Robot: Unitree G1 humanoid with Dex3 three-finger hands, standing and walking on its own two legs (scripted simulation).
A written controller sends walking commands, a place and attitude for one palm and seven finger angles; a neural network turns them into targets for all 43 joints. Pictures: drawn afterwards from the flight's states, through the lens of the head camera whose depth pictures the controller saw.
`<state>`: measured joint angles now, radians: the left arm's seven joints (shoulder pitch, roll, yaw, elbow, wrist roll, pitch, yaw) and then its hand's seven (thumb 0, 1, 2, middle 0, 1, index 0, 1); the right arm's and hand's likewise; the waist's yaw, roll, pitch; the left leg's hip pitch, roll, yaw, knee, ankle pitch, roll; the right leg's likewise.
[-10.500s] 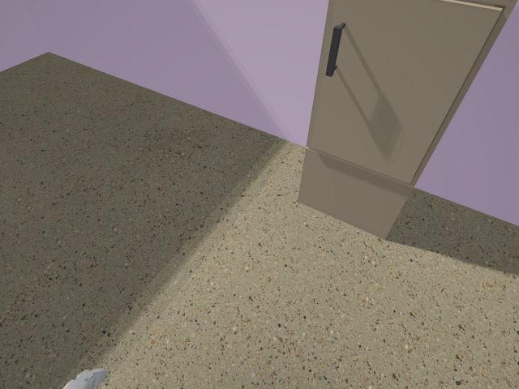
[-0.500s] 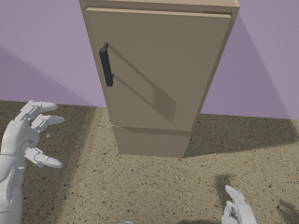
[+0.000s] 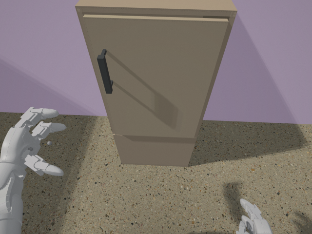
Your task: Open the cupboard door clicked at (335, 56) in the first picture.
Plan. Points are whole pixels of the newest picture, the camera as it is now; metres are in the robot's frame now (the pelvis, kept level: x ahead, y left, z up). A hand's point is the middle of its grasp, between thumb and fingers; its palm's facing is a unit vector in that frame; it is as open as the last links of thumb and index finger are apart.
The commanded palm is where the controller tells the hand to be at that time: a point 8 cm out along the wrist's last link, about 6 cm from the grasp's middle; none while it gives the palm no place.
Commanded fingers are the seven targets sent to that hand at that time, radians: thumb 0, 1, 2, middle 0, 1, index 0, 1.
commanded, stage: raise the hand with hooked fingers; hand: left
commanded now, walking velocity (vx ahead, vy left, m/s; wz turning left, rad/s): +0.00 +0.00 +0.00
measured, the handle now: (106, 72) +0.59 +0.21 +0.07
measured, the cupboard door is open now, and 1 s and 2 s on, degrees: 0 0 0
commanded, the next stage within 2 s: move the hooked fingers beside the handle in 0.04 s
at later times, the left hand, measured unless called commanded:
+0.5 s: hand (61, 124) +0.35 +0.27 +0.09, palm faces +0.02 -1.00 -0.02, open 14.0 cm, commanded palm +0.32 +0.32 +0.09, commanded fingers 0.00 -0.50 0.30 -0.30 -1.20 -0.30 -1.20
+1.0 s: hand (71, 102) +0.43 +0.27 +0.09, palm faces +0.00 -1.00 +0.01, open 14.0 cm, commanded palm +0.41 +0.32 +0.08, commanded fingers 0.00 -0.50 0.30 -0.30 -1.20 -0.30 -1.20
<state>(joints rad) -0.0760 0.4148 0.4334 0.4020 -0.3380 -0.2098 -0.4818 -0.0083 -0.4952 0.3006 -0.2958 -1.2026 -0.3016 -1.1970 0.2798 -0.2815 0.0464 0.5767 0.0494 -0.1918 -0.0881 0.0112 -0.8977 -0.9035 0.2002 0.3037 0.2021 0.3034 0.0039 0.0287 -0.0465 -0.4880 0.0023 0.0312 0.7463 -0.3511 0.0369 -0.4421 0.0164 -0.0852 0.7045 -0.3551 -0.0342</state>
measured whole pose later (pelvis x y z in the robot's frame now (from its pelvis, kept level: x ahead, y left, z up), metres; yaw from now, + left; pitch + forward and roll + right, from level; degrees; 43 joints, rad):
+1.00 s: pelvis +0.00 +0.01 -0.01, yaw -1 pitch +12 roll -2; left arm -0.66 0.58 0.47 1.02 -0.22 -0.30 -0.50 -0.01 -0.50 0.30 -0.29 -1.20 -0.30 -1.20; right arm 0.35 -0.30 0.04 0.63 0.04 -0.07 -0.08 0.01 -0.90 -0.90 0.20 0.30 0.20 0.30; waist -0.08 0.00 -0.06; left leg -0.67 0.01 0.04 0.83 -0.37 0.05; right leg -0.62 0.02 -0.08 0.77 -0.37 -0.03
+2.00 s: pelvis +0.02 +0.02 -0.03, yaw -4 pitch +23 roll -5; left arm -1.01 0.86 0.58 1.30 -0.06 -0.27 -0.47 -0.01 -0.49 0.30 -0.29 -1.20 -0.30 -1.20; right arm 0.47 -0.30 0.07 0.59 -0.01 0.10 -0.03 0.00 -0.90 -0.90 0.20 0.30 0.20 0.30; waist -0.22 0.02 -0.06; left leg -0.91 0.05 0.05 0.94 -0.43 0.07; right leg -0.85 0.06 -0.06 0.81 -0.38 -0.01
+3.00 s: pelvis +0.01 +0.02 -0.03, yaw -3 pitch +23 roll -5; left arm -1.05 0.86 0.53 1.31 -0.07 -0.28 -0.45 -0.01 -0.49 0.30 -0.29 -1.20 -0.30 -1.20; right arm 0.47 -0.31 0.07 0.60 0.00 0.10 -0.04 0.00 -0.90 -0.90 0.20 0.30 0.20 0.30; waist -0.23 0.02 -0.06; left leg -0.95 0.05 0.02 0.97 -0.43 0.05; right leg -0.87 0.06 -0.09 0.84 -0.38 -0.02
